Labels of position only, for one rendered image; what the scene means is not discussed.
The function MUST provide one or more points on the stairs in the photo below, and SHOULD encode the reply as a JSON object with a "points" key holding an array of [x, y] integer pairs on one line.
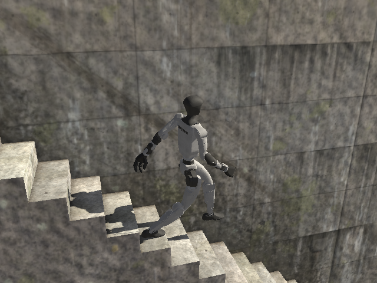
{"points": [[55, 229]]}

